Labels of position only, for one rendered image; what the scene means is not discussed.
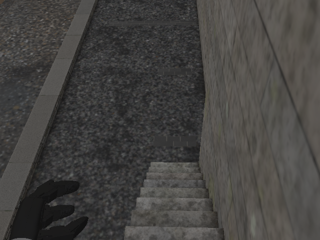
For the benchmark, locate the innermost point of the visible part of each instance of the stairs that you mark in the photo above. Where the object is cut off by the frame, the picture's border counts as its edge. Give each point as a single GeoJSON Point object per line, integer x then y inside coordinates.
{"type": "Point", "coordinates": [174, 204]}

